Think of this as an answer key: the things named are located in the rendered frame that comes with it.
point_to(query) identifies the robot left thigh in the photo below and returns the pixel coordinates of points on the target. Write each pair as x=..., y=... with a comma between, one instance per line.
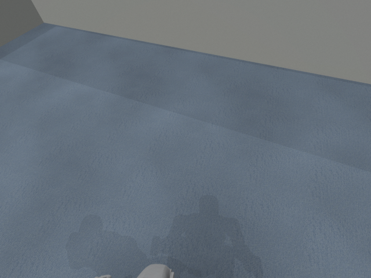
x=156, y=271

